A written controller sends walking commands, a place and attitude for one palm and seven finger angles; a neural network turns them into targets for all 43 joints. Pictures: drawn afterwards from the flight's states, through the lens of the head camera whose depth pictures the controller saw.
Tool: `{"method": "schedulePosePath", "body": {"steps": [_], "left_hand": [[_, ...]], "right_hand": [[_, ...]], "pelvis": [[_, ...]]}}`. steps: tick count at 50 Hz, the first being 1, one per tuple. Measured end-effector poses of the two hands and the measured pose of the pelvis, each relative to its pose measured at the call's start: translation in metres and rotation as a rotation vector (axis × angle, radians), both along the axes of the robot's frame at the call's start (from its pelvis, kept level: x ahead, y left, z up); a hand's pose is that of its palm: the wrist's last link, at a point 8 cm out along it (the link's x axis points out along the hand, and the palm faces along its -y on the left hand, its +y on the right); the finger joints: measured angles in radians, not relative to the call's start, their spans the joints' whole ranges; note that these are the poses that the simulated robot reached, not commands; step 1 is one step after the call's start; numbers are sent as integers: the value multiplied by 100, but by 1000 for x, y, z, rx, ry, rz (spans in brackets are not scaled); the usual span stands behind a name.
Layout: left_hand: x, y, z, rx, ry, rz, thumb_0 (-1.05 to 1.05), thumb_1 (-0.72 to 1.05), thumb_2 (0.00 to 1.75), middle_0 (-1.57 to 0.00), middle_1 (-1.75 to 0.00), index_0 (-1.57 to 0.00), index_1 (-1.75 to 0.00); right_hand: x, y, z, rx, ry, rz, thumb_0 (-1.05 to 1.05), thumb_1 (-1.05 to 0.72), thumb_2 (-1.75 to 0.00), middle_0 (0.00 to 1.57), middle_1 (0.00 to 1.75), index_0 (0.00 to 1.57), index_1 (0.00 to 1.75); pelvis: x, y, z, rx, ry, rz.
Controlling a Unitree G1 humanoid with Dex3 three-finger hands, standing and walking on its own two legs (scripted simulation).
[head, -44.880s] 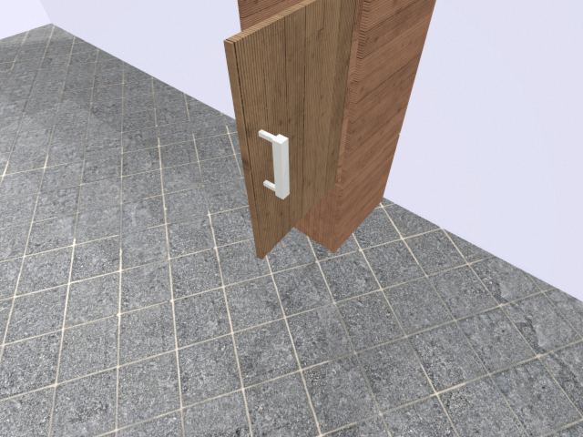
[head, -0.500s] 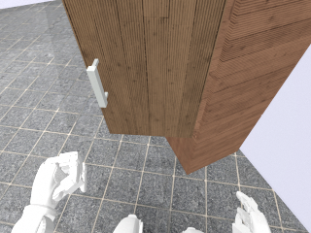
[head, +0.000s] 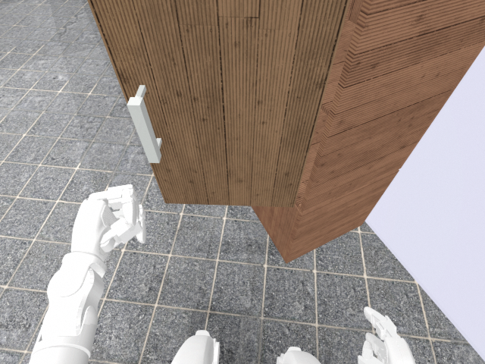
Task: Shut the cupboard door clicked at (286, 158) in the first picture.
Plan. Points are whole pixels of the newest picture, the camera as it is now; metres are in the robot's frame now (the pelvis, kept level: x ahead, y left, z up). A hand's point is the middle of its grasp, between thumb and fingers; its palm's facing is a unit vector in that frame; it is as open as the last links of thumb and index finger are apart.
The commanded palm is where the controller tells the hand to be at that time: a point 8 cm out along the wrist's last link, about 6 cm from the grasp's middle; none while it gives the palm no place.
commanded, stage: bring the fist close to the handle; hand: left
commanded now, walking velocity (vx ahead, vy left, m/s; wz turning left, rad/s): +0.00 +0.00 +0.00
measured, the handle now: (148, 125) +0.54 +0.22 +0.07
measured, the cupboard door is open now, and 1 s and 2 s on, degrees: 61 61 49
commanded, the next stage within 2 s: push the door shut along its arc in 0.98 s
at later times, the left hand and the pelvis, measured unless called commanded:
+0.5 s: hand (150, 167) +0.42 +0.19 +0.08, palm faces +0.02 -1.00 -0.04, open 3.1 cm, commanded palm +0.40 +0.24 +0.07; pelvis +0.00 +0.00 +0.00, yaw -1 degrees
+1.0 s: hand (151, 161) +0.44 +0.19 +0.07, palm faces +0.03 -1.00 -0.01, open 3.1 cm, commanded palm +0.41 +0.24 +0.07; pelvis +0.00 +0.00 +0.00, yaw -1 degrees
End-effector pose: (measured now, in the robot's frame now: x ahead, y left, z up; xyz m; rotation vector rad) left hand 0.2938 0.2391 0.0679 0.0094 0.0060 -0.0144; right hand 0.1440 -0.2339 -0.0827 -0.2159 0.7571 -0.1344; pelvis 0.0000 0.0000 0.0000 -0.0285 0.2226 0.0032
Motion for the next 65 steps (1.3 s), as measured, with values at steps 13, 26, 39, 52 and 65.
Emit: {"method": "schedulePosePath", "body": {"steps": [13, 26, 39, 52, 65], "left_hand": [[44, 0, -2, -2, 3, -12, 1, 90, 90, -130, -150, -130, -150], [105, 0, 13, 27, -29, 32, 1, 89, 90, -130, -150, -130, -150], [125, 5, 5, 7, -20, 26, 1, 90, 90, -129, -150, -130, -150], [120, 5, 8, 2, -36, 44, 2, 90, 90, -130, -150, -130, -150], [141, 9, 2, -5, 1, -17, 1, 89, 90, -130, -150, -130, -150]], "right_hand": [[-23, -10, -8, -21, 119, -35, 1, -91, -90, 20, 30, 21, 30], [-48, -18, -20, -13, 219, -77, 1, -91, -90, 20, 29, 21, 30], [-91, -33, -30, -21, 367, -142, 1, -91, -90, 20, 29, 21, 30], [-80, -29, -26, -15, 338, -137, 1, -91, -90, 20, 29, 21, 30], [-72, -27, -27, -46, 327, -116, 1, -91, -90, 20, 29, 21, 30]], "pelvis": [[4, 6, 3, 1, 18, -3], [2, 0, -1, 6, 51, -12], [4, -4, -6, 8, 86, -25], [4, -4, -3, 6, 73, -24], [-2, 0, -9, -9, 95, -12]]}}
